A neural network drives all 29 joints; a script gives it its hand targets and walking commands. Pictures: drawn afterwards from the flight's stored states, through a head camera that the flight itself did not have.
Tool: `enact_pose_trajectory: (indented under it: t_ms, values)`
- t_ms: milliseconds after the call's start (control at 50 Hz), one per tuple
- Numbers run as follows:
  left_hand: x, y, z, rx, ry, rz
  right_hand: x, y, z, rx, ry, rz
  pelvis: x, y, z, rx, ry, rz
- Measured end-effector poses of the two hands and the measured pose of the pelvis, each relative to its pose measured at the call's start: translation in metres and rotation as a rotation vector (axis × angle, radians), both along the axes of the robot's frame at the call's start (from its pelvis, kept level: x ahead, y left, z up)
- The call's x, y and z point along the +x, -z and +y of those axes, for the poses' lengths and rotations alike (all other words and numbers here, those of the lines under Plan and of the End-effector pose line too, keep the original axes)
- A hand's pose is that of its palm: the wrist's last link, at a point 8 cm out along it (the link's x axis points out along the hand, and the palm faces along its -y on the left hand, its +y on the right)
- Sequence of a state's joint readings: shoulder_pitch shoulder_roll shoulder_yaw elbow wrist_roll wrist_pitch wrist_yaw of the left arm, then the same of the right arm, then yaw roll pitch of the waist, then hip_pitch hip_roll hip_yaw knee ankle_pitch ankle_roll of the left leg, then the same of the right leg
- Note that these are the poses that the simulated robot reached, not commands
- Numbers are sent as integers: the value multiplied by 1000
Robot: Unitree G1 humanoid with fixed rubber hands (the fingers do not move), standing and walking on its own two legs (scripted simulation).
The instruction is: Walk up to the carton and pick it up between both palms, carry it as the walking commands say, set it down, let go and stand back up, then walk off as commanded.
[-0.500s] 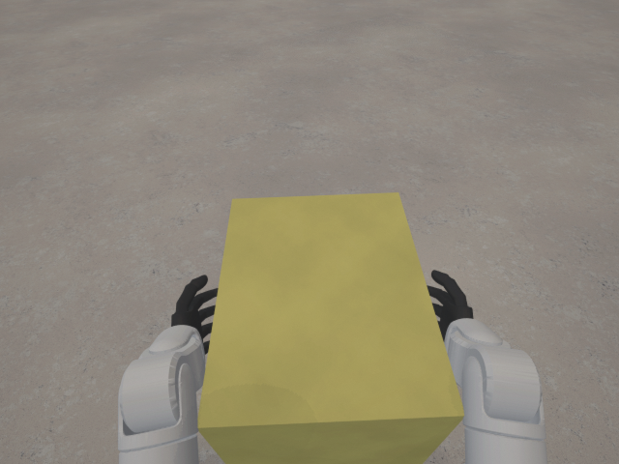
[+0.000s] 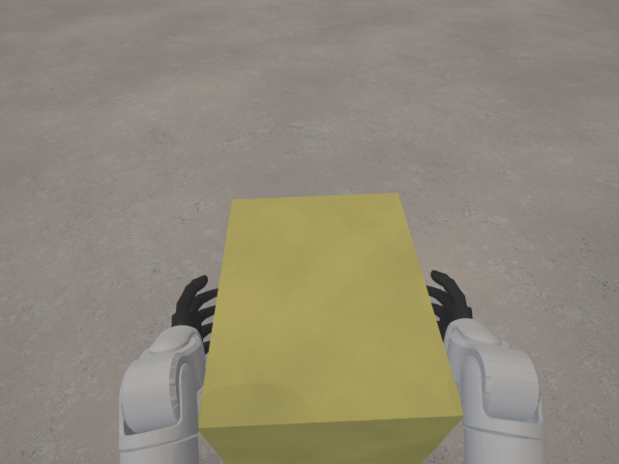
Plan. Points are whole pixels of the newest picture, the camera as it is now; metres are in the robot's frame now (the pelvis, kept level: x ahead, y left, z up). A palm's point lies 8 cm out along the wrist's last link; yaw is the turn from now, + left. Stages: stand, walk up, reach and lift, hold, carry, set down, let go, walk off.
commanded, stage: carry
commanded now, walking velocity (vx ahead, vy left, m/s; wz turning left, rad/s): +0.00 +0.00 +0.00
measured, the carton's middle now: (321, 341) +0.29 +0.00 +0.02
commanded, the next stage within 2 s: none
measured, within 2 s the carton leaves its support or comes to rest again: neither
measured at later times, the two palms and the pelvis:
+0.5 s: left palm (191, 341) +0.27 +0.16 +0.07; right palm (448, 334) +0.27 -0.15 +0.07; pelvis +0.00 +0.00 +0.00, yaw +0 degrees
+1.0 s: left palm (168, 343) +0.26 +0.18 +0.08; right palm (437, 331) +0.26 -0.13 +0.08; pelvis +0.00 +0.02 -0.01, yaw +1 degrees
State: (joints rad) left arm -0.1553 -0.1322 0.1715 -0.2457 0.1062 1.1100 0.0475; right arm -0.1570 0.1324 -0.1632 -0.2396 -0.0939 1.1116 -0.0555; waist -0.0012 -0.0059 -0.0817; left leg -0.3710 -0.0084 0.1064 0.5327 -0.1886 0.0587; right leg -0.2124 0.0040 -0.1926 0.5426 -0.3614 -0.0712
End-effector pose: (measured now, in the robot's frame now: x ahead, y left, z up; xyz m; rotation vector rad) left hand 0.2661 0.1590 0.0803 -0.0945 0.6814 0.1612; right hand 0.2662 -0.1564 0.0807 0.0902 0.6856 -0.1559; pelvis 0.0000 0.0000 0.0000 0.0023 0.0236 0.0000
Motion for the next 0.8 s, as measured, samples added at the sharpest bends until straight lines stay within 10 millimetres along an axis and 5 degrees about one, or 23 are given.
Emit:
enact_pose_trajectory:
  t_ms: [800]
  values:
    - [1,18,2,21,15,-53,2,19,1,-21,-23,-53,-2,1,0,0,4,5]
